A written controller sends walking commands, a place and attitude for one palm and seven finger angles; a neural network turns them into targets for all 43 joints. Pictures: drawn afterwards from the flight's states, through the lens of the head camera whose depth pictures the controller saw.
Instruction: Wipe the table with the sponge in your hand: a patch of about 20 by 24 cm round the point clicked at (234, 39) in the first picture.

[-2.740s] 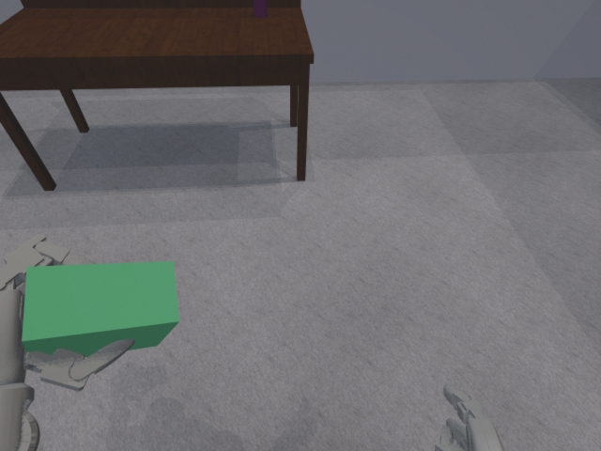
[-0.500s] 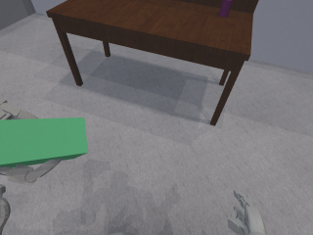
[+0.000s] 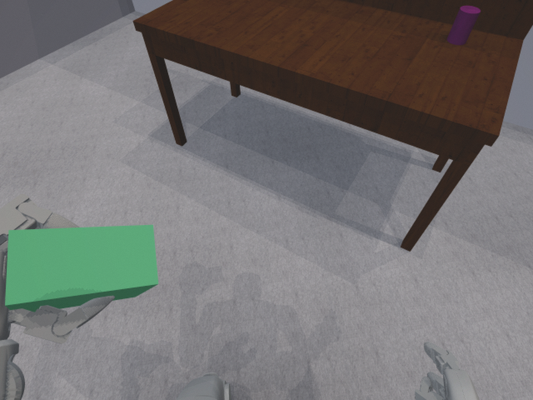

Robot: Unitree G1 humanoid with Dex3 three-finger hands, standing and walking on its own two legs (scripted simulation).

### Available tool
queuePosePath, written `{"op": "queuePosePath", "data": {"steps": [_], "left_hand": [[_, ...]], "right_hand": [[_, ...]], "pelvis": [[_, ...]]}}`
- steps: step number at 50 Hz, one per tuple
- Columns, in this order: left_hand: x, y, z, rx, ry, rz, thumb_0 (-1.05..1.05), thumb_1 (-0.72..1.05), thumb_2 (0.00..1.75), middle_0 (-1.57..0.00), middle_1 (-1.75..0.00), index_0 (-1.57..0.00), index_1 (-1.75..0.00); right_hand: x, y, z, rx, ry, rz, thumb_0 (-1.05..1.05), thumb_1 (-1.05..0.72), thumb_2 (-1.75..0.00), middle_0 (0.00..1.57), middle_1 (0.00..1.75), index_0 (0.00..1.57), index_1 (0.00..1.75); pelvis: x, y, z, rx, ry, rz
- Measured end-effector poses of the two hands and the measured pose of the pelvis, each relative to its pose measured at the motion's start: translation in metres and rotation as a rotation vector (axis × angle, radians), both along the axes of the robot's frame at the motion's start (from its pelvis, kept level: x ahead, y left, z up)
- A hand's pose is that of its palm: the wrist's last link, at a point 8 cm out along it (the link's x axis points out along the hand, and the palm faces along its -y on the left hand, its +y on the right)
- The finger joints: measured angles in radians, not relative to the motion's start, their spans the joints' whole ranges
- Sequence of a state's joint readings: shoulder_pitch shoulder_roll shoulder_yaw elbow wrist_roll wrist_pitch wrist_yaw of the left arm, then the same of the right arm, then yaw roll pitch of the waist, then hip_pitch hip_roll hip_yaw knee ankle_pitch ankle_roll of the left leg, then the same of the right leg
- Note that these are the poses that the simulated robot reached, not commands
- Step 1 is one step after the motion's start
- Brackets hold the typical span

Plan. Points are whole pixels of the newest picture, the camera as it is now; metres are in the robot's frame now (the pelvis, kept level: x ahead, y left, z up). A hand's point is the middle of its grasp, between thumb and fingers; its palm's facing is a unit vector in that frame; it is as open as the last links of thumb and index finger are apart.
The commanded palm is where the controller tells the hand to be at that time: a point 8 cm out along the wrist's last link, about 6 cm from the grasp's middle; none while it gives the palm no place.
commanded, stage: walk to a spot facing it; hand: left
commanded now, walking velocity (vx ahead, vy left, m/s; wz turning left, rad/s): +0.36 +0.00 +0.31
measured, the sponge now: (105, 268) +0.23 +0.19 +0.15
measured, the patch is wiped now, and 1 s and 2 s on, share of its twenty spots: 0.00 0.00 0.00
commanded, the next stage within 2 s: turn to face it in 1.44 s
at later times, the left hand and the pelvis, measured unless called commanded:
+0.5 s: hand (103, 184) +0.33 +0.22 +0.17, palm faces +0.54 -0.70 -0.47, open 10.0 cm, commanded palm +0.27 +0.26 +0.18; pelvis +0.16 -0.04 -0.02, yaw +8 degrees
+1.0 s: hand (88, 127) +0.42 +0.27 +0.18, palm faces +0.63 -0.63 -0.45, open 10.0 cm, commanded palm +0.34 +0.29 +0.18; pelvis +0.28 -0.02 -0.02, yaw +20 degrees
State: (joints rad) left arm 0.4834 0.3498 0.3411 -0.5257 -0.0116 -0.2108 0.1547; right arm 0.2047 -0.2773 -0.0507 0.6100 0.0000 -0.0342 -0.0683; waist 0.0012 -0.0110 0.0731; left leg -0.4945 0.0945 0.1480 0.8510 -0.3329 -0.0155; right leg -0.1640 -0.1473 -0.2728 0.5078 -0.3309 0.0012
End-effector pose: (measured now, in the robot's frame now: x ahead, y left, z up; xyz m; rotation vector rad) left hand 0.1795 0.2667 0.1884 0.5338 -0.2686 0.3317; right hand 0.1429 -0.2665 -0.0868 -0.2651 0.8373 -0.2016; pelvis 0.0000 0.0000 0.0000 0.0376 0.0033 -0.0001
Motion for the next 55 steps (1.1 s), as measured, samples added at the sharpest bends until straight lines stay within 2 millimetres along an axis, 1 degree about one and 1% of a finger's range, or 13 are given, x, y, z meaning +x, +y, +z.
{"op": "queuePosePath", "data": {"steps": [6,10,15,19,22,25,27,33,38,43,47,51,55], "left_hand": [[0.035,0.019,-0.002,0.012,-0.107,0.01,-0.01,-0.49,0.99,-0.77,-1.33,-0.77,-1.33],[0.068,0.028,-0.008,0.011,-0.119,0.016,-0.01,-0.49,0.99,-0.77,-1.33,-0.77,-1.33],[0.082,0.014,0.006,0.013,-0.092,0.011,-0.01,-0.49,0.99,-0.77,-1.33,-0.77,-1.33],[0.086,-0.002,0.016,0.039,-0.063,0.042,-0.01,-0.49,0.99,-0.77,-1.33,-0.77,-1.33],[0.094,-0.008,0.013,0.069,-0.042,0.114,-0.01,-0.49,0.99,-0.77,-1.33,-0.77,-1.33],[0.106,-0.013,0.0,0.053,-0.038,0.191,-0.01,-0.49,0.99,-0.77,-1.33,-0.77,-1.33],[0.115,-0.014,-0.007,-0.001,-0.027,0.224,-0.01,-0.49,0.99,-0.77,-1.33,-0.77,-1.33],[0.14,-0.015,-0.006,-0.021,0.023,0.232,-0.01,-0.49,0.99,-0.77,-1.33,-0.77,-1.33],[0.155,-0.001,0.006,0.026,-0.018,0.244,-0.01,-0.49,0.99,-0.77,-1.33,-0.77,-1.33],[0.174,0.026,0.002,0.071,-0.128,0.255,-0.01,-0.49,0.99,-0.77,-1.33,-0.77,-1.33],[0.193,0.039,0.001,0.082,-0.129,0.271,-0.01,-0.49,0.99,-0.77,-1.33,-0.77,-1.33],[0.193,0.028,0.013,0.072,-0.102,0.291,-0.01,-0.49,0.99,-0.77,-1.33,-0.77,-1.33],[0.186,0.012,0.023,0.086,-0.052,0.359,-0.01,-0.49,1.0,-0.77,-1.33,-0.78,-1.33]], "right_hand": [[0.061,0.006,0.008,-0.063,-0.085,0.013,0.01,-0.9,-0.9,0.2,0.3,0.2,0.3],[0.094,0.033,0.003,0.023,-0.115,0.021,0.01,-0.9,-0.9,0.19,0.3,0.2,0.3],[0.12,0.069,0.002,0.149,-0.105,0.087,0.01,-0.9,-0.9,0.2,0.3,0.2,0.3],[0.139,0.079,-0.006,0.207,-0.068,0.145,0.01,-0.9,-0.9,0.2,0.3,0.2,0.3],[0.159,0.072,-0.022,0.223,-0.039,0.182,0.01,-0.9,-0.9,0.2,0.3,0.2,0.3],[0.185,0.055,-0.041,0.198,-0.006,0.227,0.01,-0.9,-0.9,0.21,0.3,0.21,0.3],[0.202,0.04,-0.042,0.159,0.022,0.248,0.01,-0.9,-0.9,0.21,0.3,0.21,0.3],[0.255,0.004,-0.013,0.042,0.016,0.238,0.02,-0.9,-0.9,0.2,0.3,0.2,0.3],[0.299,0.002,0.009,-0.036,-0.021,0.26,0.02,-0.9,-0.9,0.2,0.3,0.2,0.3],[0.345,0.029,0.003,-0.045,-0.109,0.267,0.01,-0.9,-0.9,0.2,0.3,0.2,0.3],[0.364,0.072,-0.004,0.072,-0.102,0.308,0.01,-0.91,-0.9,0.19,0.3,0.2,0.3],[0.375,0.108,-0.004,0.173,-0.078,0.384,0.01,-0.9,-0.9,0.2,0.3,0.2,0.3],[0.389,0.127,-0.011,0.231,-0.038,0.471,0.01,-0.9,-0.9,0.2,0.3,0.2,0.3]], "pelvis": [[0.044,0.012,-0.019,-0.016,-0.003,-0.003],[0.062,0.009,-0.02,-0.025,-0.02,0.027],[0.089,-0.002,-0.007,-0.05,0.004,0.048],[0.116,-0.016,-0.002,-0.061,0.009,0.075],[0.138,-0.031,-0.008,-0.05,-0.001,0.101],[0.155,-0.043,-0.02,-0.041,-0.013,0.146],[0.165,-0.045,-0.017,-0.032,-0.023,0.166],[0.199,-0.048,-0.002,-0.007,-0.01,0.225],[0.229,-0.038,-0.002,0.002,0.008,0.261],[0.256,-0.017,-0.026,-0.009,-0.012,0.28],[0.27,-0.02,-0.024,-0.025,-0.021,0.33],[0.29,-0.025,-0.013,-0.051,-0.003,0.366],[0.315,-0.033,-0.007,-0.064,-0.001,0.412]]}}
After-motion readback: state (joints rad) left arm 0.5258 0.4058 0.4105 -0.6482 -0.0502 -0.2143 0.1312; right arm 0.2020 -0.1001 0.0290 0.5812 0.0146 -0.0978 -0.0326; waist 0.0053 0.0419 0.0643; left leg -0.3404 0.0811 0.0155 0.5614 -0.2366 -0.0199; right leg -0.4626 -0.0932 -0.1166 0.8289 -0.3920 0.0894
